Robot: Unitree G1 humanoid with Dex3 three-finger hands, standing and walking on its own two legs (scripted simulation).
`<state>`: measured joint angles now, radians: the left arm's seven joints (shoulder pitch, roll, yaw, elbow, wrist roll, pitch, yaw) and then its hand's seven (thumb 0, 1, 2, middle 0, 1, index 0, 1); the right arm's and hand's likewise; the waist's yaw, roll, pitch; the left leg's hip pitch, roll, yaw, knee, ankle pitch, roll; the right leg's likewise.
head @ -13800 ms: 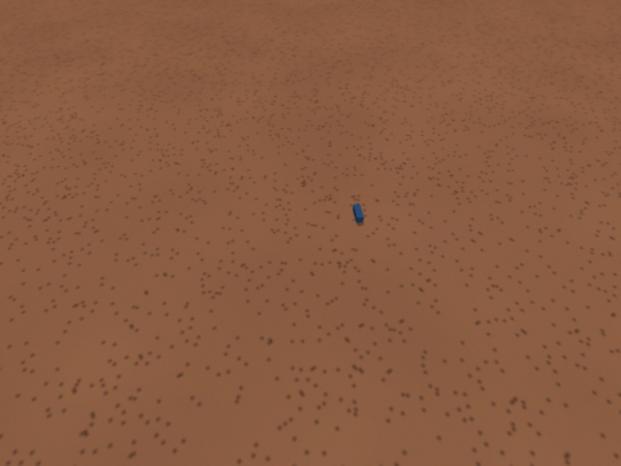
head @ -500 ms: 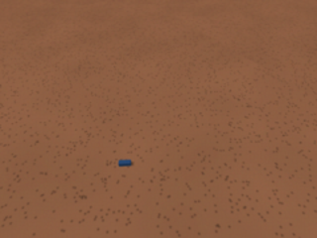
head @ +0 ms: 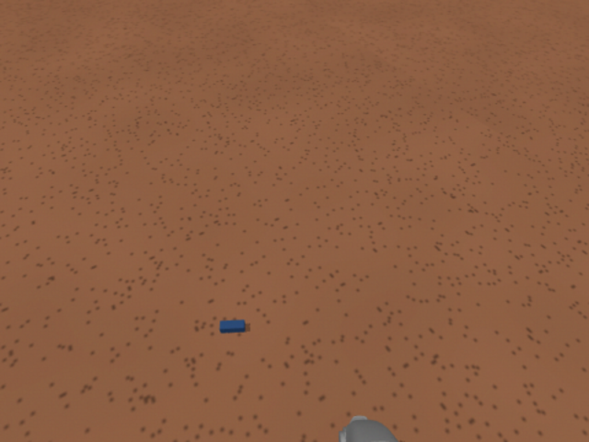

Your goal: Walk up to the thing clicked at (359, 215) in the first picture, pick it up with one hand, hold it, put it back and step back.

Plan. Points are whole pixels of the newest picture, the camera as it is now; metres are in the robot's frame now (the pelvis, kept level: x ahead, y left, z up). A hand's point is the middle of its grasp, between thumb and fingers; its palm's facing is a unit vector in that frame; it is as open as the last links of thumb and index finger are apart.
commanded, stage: walk up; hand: left
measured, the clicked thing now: (232, 326) +0.61 +0.21 -0.76
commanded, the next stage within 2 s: none
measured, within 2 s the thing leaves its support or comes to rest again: neither
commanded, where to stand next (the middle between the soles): +0.23 -0.06 m, yaw -1 degrees
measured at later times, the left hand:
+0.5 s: hand (162, 390) +0.24 +0.22 -0.15, palm faces -0.04 -0.93 -0.36, open 7.4 cm
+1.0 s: hand (152, 435) +0.17 +0.23 -0.16, palm faces -0.03 -0.91 -0.42, open 7.4 cm
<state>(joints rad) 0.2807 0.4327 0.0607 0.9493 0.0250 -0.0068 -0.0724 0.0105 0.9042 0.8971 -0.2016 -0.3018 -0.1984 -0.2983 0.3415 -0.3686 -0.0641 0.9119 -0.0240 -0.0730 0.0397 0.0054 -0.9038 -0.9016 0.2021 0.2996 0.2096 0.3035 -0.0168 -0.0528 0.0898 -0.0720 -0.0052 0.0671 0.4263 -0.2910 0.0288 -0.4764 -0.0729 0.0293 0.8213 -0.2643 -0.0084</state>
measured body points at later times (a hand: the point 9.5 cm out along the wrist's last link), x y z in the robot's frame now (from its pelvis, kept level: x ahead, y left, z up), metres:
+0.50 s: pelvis +0.15 -0.04 -0.01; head +0.20 -0.04 +0.43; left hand +0.24 +0.27 -0.13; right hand +0.23 -0.35 -0.13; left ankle +0.23 +0.09 -0.73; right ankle +0.16 -0.14 -0.74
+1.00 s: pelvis +0.13 -0.05 -0.02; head +0.15 -0.07 +0.43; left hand +0.18 +0.27 -0.13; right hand +0.26 -0.35 -0.14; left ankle +0.18 +0.09 -0.74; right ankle +0.11 -0.18 -0.74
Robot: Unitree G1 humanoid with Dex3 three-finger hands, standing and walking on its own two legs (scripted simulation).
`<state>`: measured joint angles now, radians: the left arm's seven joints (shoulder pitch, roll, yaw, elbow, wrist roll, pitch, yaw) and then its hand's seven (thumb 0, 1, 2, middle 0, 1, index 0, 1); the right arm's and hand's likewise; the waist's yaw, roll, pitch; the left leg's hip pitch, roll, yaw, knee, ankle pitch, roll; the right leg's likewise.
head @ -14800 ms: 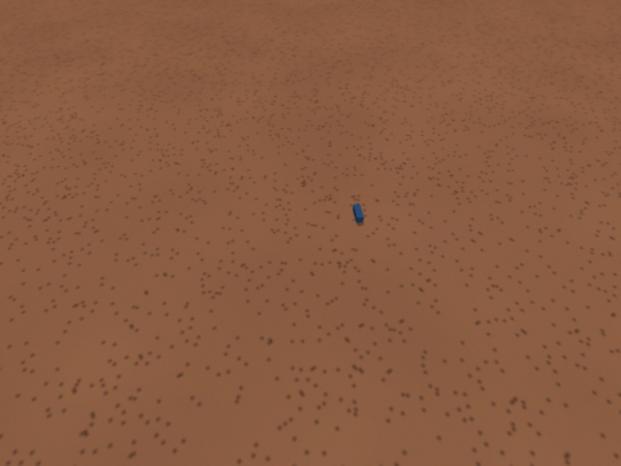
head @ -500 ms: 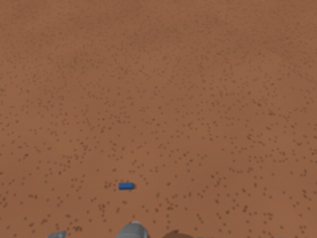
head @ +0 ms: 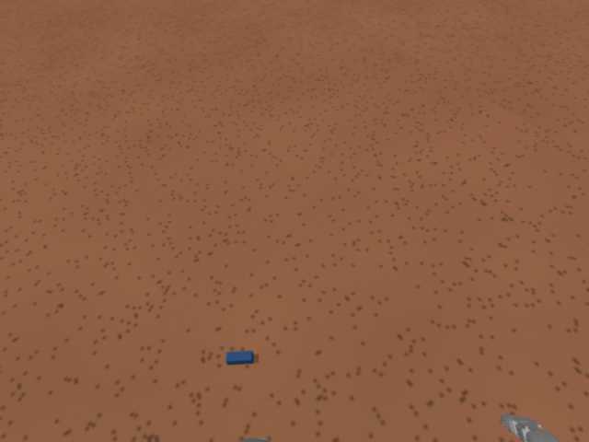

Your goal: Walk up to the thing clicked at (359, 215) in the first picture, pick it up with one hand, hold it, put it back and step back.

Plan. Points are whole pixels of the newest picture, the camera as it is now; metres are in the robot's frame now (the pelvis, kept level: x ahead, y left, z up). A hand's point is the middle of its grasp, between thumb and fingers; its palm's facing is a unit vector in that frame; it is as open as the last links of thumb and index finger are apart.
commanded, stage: walk up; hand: left
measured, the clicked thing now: (239, 357) +0.48 +0.26 -0.74
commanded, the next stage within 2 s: none
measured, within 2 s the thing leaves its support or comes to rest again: neither
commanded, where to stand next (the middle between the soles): +0.10 -0.01 m, yaw -1 degrees
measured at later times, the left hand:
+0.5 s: hand out of the picture +0.07 +0.27 -0.14, palm faces +0.00 -0.94 -0.34, open 7.4 cm
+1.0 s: hand out of the picture +0.07 +0.27 -0.13, palm faces +0.04 -0.93 -0.35, open 7.4 cm
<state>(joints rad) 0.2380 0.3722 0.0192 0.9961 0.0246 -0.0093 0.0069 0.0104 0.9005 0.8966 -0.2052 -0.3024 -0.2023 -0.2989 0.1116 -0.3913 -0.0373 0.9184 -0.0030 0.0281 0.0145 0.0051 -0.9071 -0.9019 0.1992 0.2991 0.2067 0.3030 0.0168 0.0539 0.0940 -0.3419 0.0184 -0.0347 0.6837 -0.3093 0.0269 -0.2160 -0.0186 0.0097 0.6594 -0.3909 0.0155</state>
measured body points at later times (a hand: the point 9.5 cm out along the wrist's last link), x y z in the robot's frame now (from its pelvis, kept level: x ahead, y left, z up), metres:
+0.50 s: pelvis -0.01 +0.01 +0.02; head +0.00 +0.02 +0.47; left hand +0.07 +0.32 -0.11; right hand +0.06 -0.29 -0.11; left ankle +0.04 +0.14 -0.72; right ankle -0.02 -0.13 -0.72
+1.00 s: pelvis +0.01 +0.01 +0.02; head +0.01 +0.01 +0.47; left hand +0.07 +0.32 -0.11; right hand +0.12 -0.28 -0.11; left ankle +0.04 +0.14 -0.72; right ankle -0.02 -0.13 -0.72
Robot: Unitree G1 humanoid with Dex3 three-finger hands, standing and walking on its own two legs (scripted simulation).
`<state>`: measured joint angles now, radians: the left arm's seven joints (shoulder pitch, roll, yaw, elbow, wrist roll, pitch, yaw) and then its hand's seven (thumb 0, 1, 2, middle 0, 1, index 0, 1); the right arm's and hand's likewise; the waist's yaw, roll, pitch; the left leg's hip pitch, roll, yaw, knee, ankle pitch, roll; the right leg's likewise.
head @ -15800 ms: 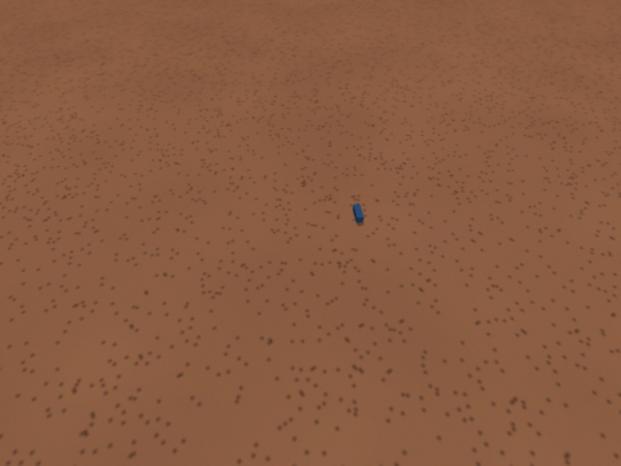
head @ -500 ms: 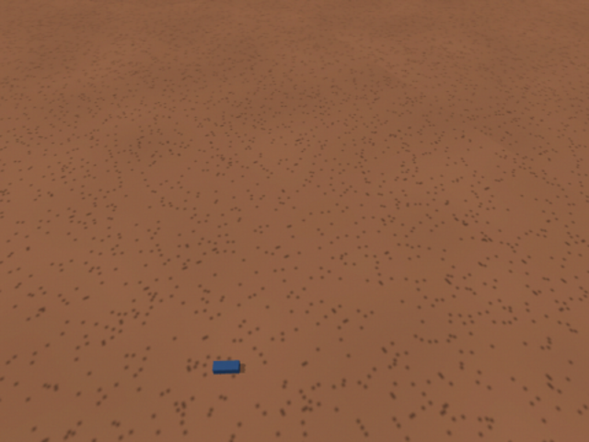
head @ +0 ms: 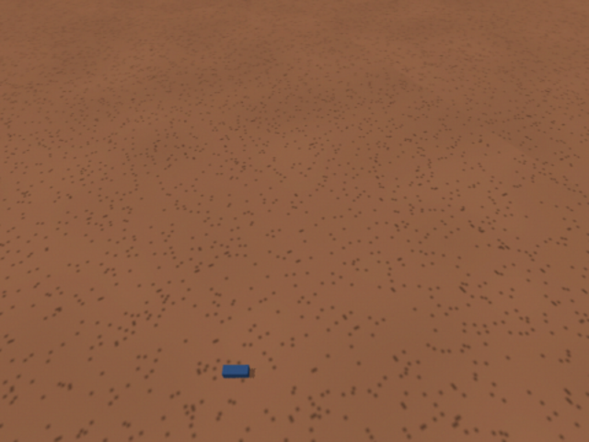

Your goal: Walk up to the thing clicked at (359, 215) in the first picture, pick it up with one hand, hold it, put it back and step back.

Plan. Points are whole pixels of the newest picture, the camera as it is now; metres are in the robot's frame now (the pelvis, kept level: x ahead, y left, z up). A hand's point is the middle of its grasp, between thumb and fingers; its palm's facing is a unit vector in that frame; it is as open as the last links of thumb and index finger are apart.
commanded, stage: walk up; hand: left
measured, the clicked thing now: (236, 371) +0.48 +0.23 -0.76
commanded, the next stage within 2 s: none
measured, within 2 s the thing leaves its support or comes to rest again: neither
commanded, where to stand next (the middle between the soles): +0.09 -0.02 m, yaw -4 degrees
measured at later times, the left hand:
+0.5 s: hand out of the picture +0.08 +0.26 -0.16, palm faces +0.01 -0.94 -0.35, open 7.4 cm
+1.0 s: hand out of the picture +0.09 +0.34 -0.18, palm faces +0.03 -0.94 -0.35, open 7.4 cm
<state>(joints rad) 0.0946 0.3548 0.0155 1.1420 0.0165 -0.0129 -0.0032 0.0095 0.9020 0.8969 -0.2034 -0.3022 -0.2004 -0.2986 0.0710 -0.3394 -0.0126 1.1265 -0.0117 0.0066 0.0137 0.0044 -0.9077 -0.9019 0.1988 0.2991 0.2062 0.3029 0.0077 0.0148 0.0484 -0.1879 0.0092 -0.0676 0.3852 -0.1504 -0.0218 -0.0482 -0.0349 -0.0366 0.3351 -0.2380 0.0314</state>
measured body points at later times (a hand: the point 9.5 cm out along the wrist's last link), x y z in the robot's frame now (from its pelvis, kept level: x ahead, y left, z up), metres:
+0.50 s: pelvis +0.01 +0.00 +0.00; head +0.02 +0.00 +0.45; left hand +0.08 +0.31 -0.13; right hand +0.09 -0.30 -0.14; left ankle +0.04 +0.13 -0.75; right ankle -0.03 -0.14 -0.75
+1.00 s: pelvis +0.06 +0.06 -0.01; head +0.11 +0.10 +0.44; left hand +0.09 +0.39 -0.16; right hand +0.16 -0.25 -0.12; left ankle +0.11 +0.16 -0.75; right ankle +0.01 -0.11 -0.68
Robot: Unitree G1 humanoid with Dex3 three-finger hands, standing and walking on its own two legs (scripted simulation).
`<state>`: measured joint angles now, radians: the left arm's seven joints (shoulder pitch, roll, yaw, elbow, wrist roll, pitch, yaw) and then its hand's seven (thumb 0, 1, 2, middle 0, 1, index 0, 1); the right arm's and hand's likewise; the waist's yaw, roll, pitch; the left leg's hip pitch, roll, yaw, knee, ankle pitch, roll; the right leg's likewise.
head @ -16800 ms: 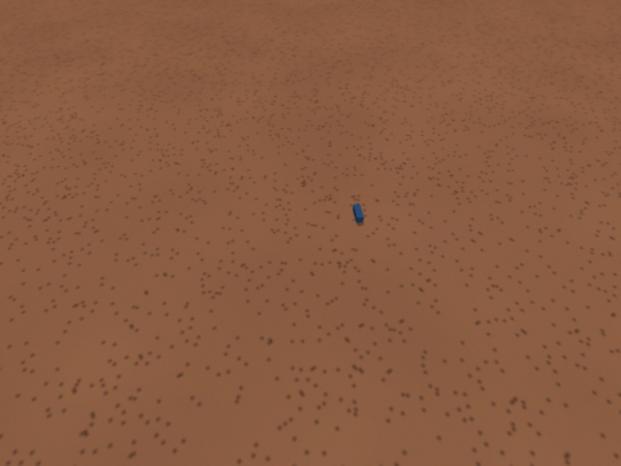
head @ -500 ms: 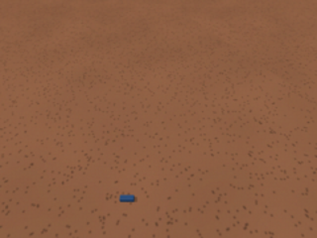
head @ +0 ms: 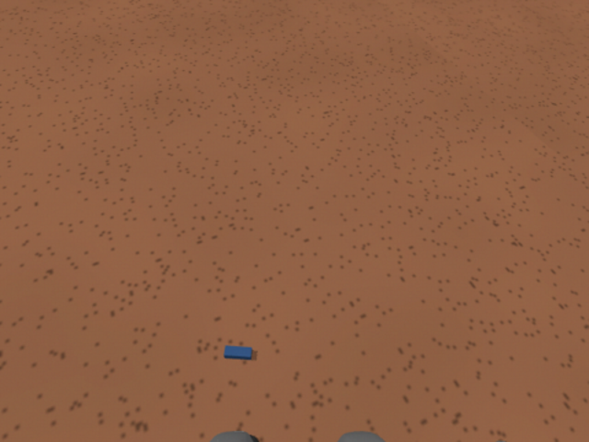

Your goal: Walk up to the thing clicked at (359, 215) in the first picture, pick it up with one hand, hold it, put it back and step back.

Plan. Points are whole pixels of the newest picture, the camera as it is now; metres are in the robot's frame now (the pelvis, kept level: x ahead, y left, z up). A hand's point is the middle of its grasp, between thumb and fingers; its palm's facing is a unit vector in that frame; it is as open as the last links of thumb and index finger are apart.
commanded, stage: walk up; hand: left
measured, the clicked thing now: (238, 352) +0.43 +0.15 -0.75
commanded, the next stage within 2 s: stand in 1.60 s
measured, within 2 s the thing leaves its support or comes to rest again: neither
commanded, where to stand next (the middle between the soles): +0.02 -0.08 m, yaw -6 degrees
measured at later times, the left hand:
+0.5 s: hand out of the picture +0.03 +0.20 -0.16, palm faces -0.13 -0.90 -0.41, open 7.4 cm
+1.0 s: hand out of the picture -0.02 +0.27 -0.16, palm faces -0.01 -0.92 -0.39, open 7.4 cm
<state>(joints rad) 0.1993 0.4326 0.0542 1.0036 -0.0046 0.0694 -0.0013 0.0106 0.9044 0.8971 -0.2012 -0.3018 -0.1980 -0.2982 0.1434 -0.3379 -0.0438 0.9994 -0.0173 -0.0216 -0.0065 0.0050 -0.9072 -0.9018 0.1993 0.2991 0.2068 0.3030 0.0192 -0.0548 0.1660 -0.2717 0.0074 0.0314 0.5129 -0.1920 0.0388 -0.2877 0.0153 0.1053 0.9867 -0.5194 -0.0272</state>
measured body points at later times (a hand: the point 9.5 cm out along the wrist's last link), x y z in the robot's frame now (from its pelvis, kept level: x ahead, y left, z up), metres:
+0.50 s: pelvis -0.07 -0.07 -0.03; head -0.01 -0.09 +0.41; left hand +0.04 +0.24 -0.13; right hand +0.03 -0.40 -0.15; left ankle -0.01 +0.08 -0.69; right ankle -0.05 -0.19 -0.74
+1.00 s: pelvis -0.08 -0.02 -0.01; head -0.10 +0.01 +0.43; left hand -0.02 +0.32 -0.14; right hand -0.06 -0.35 -0.11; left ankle -0.04 +0.09 -0.74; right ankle -0.05 -0.16 -0.69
